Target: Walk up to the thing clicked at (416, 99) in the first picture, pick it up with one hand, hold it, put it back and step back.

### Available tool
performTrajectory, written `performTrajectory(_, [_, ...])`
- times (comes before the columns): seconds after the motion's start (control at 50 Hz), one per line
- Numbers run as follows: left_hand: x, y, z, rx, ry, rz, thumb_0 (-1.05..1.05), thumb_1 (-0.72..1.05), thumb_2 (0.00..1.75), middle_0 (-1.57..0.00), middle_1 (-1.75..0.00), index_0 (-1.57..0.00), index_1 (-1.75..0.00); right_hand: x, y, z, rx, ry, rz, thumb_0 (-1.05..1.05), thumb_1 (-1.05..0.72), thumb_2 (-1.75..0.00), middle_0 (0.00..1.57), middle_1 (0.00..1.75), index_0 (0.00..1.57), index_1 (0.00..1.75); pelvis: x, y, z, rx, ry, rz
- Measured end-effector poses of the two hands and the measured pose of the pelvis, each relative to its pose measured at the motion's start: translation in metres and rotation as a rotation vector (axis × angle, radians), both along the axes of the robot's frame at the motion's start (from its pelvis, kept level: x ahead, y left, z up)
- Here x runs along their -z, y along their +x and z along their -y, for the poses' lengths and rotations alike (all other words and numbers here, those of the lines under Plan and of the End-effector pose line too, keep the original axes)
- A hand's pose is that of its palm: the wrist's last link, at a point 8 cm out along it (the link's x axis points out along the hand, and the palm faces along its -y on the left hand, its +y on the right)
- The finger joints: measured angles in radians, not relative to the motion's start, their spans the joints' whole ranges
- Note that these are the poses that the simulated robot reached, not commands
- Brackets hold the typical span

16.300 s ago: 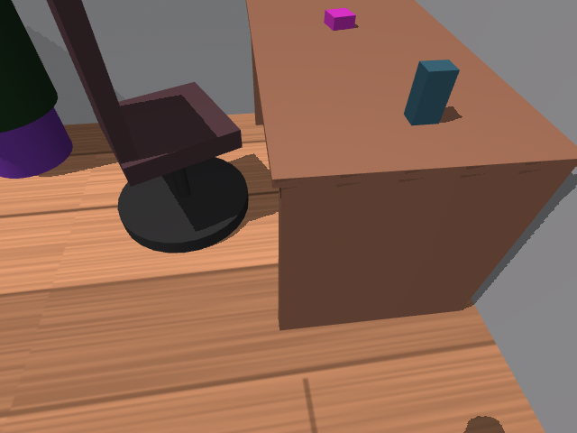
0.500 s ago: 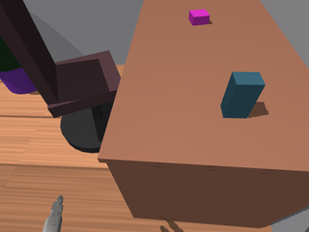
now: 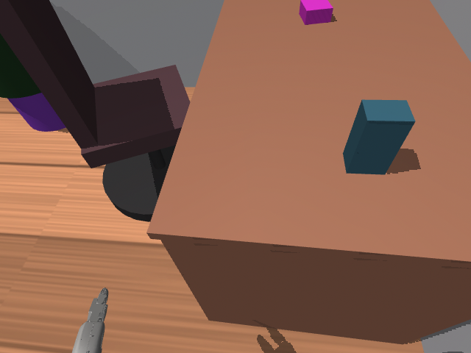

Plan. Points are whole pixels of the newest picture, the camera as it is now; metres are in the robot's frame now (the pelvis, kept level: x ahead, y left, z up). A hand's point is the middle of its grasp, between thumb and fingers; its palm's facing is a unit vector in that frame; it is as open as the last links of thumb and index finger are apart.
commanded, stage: go down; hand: right
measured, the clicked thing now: (374, 139) +0.52 -0.22 +0.06
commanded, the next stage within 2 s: approach in 0.86 s
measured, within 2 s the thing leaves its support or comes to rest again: neither
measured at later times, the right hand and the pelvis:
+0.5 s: hand out of the picture +0.41 -0.40 +0.19, palm faces +0.24 +0.97 +0.03, open 17.6 cm; pelvis +0.00 +0.00 +0.00, yaw +0 degrees
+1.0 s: hand out of the picture +0.42 -0.40 +0.19, palm faces +0.24 +0.97 +0.05, open 17.5 cm; pelvis +0.01 +0.00 +0.00, yaw +0 degrees
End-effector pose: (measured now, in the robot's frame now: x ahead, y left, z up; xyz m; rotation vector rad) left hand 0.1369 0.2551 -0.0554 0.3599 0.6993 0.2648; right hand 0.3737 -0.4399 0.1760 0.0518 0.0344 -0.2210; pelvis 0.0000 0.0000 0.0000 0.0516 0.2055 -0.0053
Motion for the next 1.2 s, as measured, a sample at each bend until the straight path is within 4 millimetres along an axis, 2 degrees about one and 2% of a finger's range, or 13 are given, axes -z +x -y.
performTrajectory(0.08, [-0.004, -0.004, -0.001, -0.001, 0.005, 0.011, -0.01, -0.57, 0.09, -0.05, -0.04, -0.04, -0.05, -0.001, 0.0, 0.004, 0.016, 0.002, -0.005, -0.02, 0.53, -0.02, 0.08, 0.04, 0.07, 0.03, 0.0, 0.0, -0.001, -0.002, 0.001, -0.004])
performTrajectory(0.22, [0.002, -0.013, -0.005, 0.015, 0.016, -0.04, -0.01, -0.57, 0.09, -0.05, -0.04, -0.04, -0.05, 0.001, -0.001, 0.009, 0.035, -0.015, -0.014, -0.02, 0.56, -0.02, 0.07, 0.05, 0.07, 0.04, 0.003, -0.004, -0.002, 0.001, 0.005, -0.018])
performTrajectory(0.34, [0.004, -0.011, -0.006, 0.003, 0.022, -0.036, -0.01, -0.57, 0.09, -0.05, -0.04, -0.04, -0.05, -0.011, 0.003, 0.007, 0.022, -0.018, 0.021, -0.02, 0.56, -0.02, 0.07, 0.05, 0.07, 0.04, 0.004, -0.004, -0.003, 0.004, 0.006, -0.024])
performTrajectory(0.44, [-0.002, -0.004, -0.008, -0.002, 0.027, 0.008, -0.01, -0.57, 0.09, -0.05, -0.04, -0.04, -0.05, -0.014, 0.005, 0.005, 0.013, -0.013, -0.006, -0.02, 0.56, -0.02, 0.07, 0.05, 0.07, 0.04, 0.004, -0.004, -0.001, 0.004, 0.005, -0.024])
performTrajectory(0.58, [-0.01, -0.001, -0.004, 0.023, 0.026, 0.044, -0.01, -0.57, 0.08, -0.05, -0.04, -0.04, -0.05, 0.0, 0.005, 0.01, 0.025, -0.007, -0.032, -0.02, 0.58, -0.03, 0.07, 0.05, 0.07, 0.04, 0.005, -0.002, -0.002, 0.001, 0.003, -0.031])
performTrajectory(0.66, [-0.006, -0.01, -0.005, 0.012, 0.028, -0.005, -0.01, -0.57, 0.09, -0.05, -0.04, -0.04, -0.05, 0.007, 0.004, 0.014, 0.035, -0.002, -0.017, -0.02, 0.59, -0.03, 0.06, 0.05, 0.06, 0.04, 0.005, 0.0, -0.003, 0.003, 0.005, -0.036])
performTrajectory(0.74, [0.003, -0.015, -0.009, -0.005, 0.04, -0.056, -0.01, -0.57, 0.09, -0.05, -0.04, -0.04, -0.05, 0.004, 0.005, 0.018, 0.044, -0.005, 0.008, -0.02, 0.6, -0.03, 0.06, 0.05, 0.06, 0.04, 0.006, 0.002, -0.001, 0.004, 0.01, -0.041])
performTrajectory(0.82, [0.009, -0.008, -0.006, 0.001, 0.035, -0.071, -0.01, -0.58, 0.09, -0.05, -0.04, -0.03, -0.05, -0.006, 0.009, 0.015, 0.036, -0.018, 0.013, -0.02, 0.58, -0.03, 0.07, 0.05, 0.06, 0.04, 0.007, 0.002, 0.001, 0.005, 0.015, -0.043])
performTrajectory(0.96, [-0.005, 0.013, 0.002, 0.012, 0.007, 0.05, -0.01, -0.57, 0.09, -0.05, -0.04, -0.04, -0.06, -0.014, 0.013, 0.006, 0.014, -0.001, -0.009, -0.02, 0.55, -0.03, 0.07, 0.05, 0.07, 0.04, 0.005, 0.005, 0.002, 0.006, 0.008, -0.032])
performTrajectory(1.06, [-0.012, 0.001, -0.006, 0.0, 0.021, 0.046, -0.01, -0.57, 0.08, -0.05, -0.04, -0.04, -0.05, -0.01, 0.009, 0.01, 0.034, 0.001, -0.02, -0.02, 0.56, -0.03, 0.07, 0.05, 0.06, 0.04, 0.003, 0.004, 0.001, 0.002, 0.004, -0.022])
performTrajectory(1.14, [0.002, -0.013, -0.002, 0.022, 0.013, -0.046, -0.01, -0.57, 0.08, -0.05, -0.04, -0.04, -0.05, -0.002, 0.009, 0.01, 0.031, -0.021, -0.021, -0.02, 0.58, -0.02, 0.06, 0.05, 0.06, 0.04, 0.005, 0.001, -0.002, 0.003, 0.006, -0.03])
performTrajectory(1.2, [0.012, -0.014, 0.006, 0.042, -0.007, -0.078, -0.01, -0.57, 0.08, -0.05, -0.04, -0.04, -0.06, 0.008, 0.013, 0.002, 0.006, -0.025, -0.03, -0.02, 0.58, -0.02, 0.06, 0.05, 0.06, 0.04, 0.007, -0.002, -0.003, 0.008, 0.009, -0.04])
